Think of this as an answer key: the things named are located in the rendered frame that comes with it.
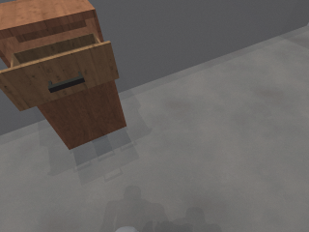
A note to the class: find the handle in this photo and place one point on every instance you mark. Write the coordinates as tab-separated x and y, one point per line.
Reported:
65	84

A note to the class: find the cabinet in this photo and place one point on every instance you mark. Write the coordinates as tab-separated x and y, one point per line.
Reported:
80	117

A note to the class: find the drawer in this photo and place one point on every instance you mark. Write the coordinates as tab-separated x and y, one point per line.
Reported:
25	83

